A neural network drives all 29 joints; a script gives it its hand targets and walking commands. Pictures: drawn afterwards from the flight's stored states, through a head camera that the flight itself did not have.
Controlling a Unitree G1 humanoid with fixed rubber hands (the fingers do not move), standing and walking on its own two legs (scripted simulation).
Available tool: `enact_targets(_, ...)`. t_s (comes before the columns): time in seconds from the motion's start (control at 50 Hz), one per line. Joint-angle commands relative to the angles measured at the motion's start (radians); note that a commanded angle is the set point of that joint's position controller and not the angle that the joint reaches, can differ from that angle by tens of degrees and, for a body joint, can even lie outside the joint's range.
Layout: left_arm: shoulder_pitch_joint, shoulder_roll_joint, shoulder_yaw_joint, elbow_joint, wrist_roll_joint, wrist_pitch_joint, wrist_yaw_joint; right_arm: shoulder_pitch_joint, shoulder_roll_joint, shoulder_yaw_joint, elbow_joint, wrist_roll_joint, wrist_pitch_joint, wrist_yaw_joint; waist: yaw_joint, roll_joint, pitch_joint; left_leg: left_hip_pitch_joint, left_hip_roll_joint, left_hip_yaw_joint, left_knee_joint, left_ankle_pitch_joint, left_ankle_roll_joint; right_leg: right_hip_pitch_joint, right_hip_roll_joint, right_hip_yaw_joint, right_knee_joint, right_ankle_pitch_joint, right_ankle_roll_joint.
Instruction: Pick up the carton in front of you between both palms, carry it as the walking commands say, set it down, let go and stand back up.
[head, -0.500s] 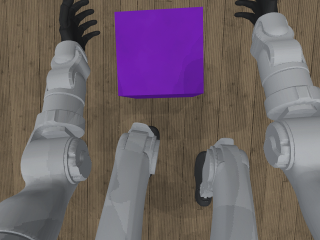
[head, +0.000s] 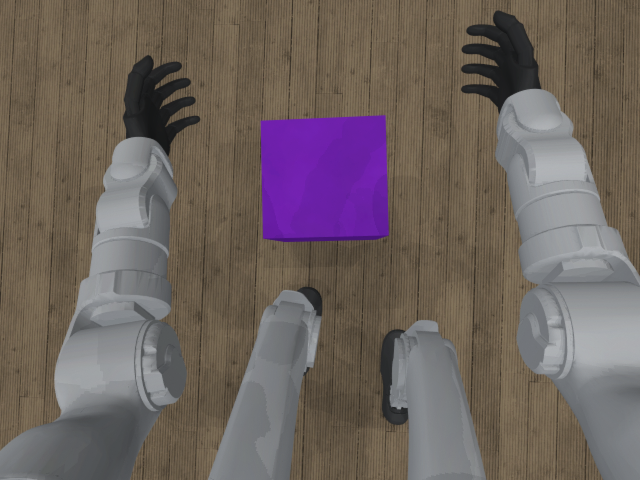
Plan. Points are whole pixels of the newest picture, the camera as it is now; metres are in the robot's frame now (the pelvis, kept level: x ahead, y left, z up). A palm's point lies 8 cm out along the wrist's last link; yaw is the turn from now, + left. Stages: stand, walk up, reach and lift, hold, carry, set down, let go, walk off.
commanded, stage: set down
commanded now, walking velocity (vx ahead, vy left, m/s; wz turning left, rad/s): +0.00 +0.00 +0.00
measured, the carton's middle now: (327, 189) +0.47 +0.10 -0.45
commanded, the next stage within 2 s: let go in 0.14 s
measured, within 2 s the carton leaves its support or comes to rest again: neither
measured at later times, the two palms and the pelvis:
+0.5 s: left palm (66, 180) +0.37 +0.28 +0.02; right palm (606, 172) +0.44 -0.14 +0.02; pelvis +0.04 +0.02 +0.13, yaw -1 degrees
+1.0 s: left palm out of the picture +0.25 +0.24 +0.13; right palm out of the picture +0.31 -0.21 +0.12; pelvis +0.10 +0.00 +0.20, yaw +2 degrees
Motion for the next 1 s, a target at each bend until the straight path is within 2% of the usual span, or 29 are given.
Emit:
enact_targets(0.0, -0.161, 0.116, 0.018, -0.103, 0.017, -0.029, -0.004, -0.223, -0.086, -0.018, -0.092, -0.006, -0.030, 0.008, 0.047, -0.037, -0.975, 0.842, -0.030, 0.083, -0.135, 0.400, -0.043, 0.362, 0.034, -0.052, -0.245, 0.222, 0.024)
enact_targets(0.1, -0.138, 0.096, 0.029, -0.080, 0.038, -0.045, -0.013, -0.206, -0.075, -0.029, -0.067, -0.017, -0.048, 0.021, 0.049, -0.045, -0.915, 0.885, -0.022, 0.074, -0.236, 0.402, -0.041, 0.429, 0.023, -0.039, -0.349, 0.238, 0.025)
enact_targets(0.2, -0.057, 0.078, 0.030, -0.083, 0.078, -0.061, -0.038, -0.100, -0.038, -0.065, -0.070, -0.066, -0.061, 0.013, 0.028, -0.041, -0.935, 0.988, -0.020, 0.067, -0.314, 0.434, -0.035, 0.529, 0.019, -0.034, -0.443, 0.289, 0.031)
enact_targets(0.32, 0.194, 0.095, -0.020, -0.176, 0.137, -0.073, -0.096, 0.187, 0.062, -0.080, -0.226, -0.121, -0.069, -0.047, 0.011, -0.014, -0.971, 1.222, -0.026, 0.060, -0.413, 0.522, -0.012, 0.707, 0.023, -0.030, -0.566, 0.390, 0.043)
enact_targets(0.42, 0.367, 0.116, -0.101, -0.261, 0.133, -0.089, -0.132, 0.383, 0.091, -0.051, -0.386, -0.104, -0.096, -0.070, -0.002, 0.034, -0.803, 1.404, -0.010, 0.024, -0.518, 0.506, 0.004, 0.750, 0.019, -0.031, -0.681, 0.329, 0.039)
enact_targets(0.52, 0.567, 0.094, -0.176, -0.281, 0.093, -0.112, -0.142, 0.582, 0.092, -0.021, -0.408, -0.080, -0.136, -0.047, -0.022, 0.062, -0.623, 1.546, 0.009, -0.021, -0.610, 0.481, 0.000, 0.782, 0.006, -0.030, -0.767, 0.264, 0.023)
enact_targets(0.66, 0.854, 0.059, -0.252, -0.320, 0.052, -0.153, -0.118, 0.879, 0.071, -0.003, -0.373, -0.069, -0.191, -0.004, -0.047, 0.093, -0.479, 1.774, 0.030, -0.072, -0.693, 0.642, -0.011, 0.876, -0.001, -0.022, -0.860, 0.279, 0.004)
enact_targets(0.76, 1.030, 0.056, -0.287, -0.387, 0.044, -0.177, -0.096, 1.043, 0.040, 0.015, -0.397, -0.058, -0.223, 0.018, -0.061, 0.097, -0.378, 1.886, 0.029, -0.072, -0.771, 0.709, -0.019, 1.042, -0.004, -0.019, -0.952, 0.328, -0.004)
enact_targets(0.8, 1.084, 0.057, -0.298, -0.406, 0.042, -0.181, -0.090, 1.098, 0.031, 0.026, -0.411, -0.050, -0.231, 0.025, -0.072, 0.082, -0.316, 1.890, 0.023, -0.062, -0.813, 0.686, -0.022, 1.137, -0.008, -0.017, -0.993, 0.356, -0.004)
enact_targets(0.88, 1.142, 0.066, -0.310, -0.413, 0.038, -0.176, -0.087, 1.190, 0.028, 0.054, -0.437, -0.038, -0.234, 0.039, -0.093, 0.035, -0.168, 1.838, -0.001, -0.029, -0.899, 0.537, -0.018, 1.332, -0.030, -0.004, -1.068, 0.413, -0.003)
enact_targets(0.98, 1.159, 0.088, -0.308, -0.413, 0.041, -0.152, -0.092, 1.281, 0.022, 0.080, -0.476, -0.018, -0.207, 0.061, -0.124, -0.007, -0.027, 1.854, -0.024, 0.004, -0.960, 0.408, -0.015, 1.451, -0.056, 0.011, -1.134, 0.443, 0.007)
